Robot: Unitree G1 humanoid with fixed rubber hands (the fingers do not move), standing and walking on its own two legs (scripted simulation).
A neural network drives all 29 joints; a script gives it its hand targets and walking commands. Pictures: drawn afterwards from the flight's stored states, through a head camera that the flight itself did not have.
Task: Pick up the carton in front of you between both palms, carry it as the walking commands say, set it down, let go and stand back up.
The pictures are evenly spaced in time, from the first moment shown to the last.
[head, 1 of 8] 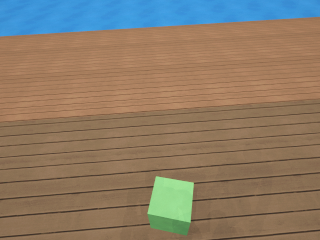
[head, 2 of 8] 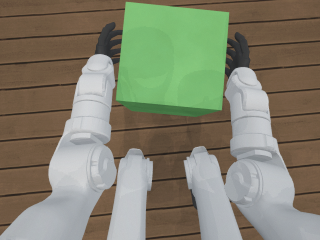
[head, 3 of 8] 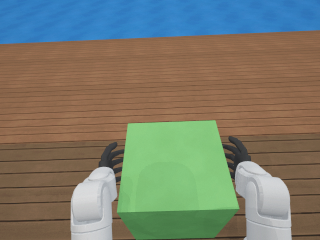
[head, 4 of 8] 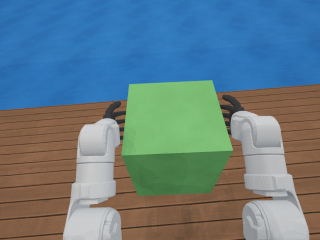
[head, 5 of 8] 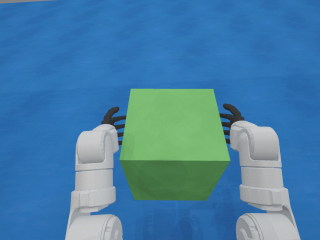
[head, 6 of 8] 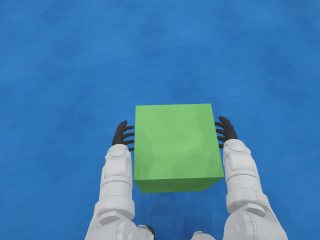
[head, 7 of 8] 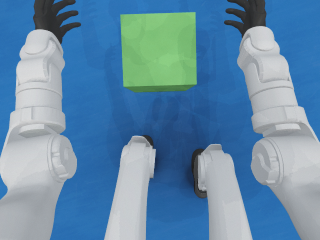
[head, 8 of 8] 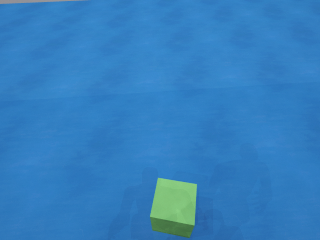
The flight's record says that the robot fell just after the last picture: no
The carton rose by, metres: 0.68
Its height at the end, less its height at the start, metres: -0.39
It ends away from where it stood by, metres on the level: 5.25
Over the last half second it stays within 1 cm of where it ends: yes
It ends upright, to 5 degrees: yes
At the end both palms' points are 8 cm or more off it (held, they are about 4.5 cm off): yes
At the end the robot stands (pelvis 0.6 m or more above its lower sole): yes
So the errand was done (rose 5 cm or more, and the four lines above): yes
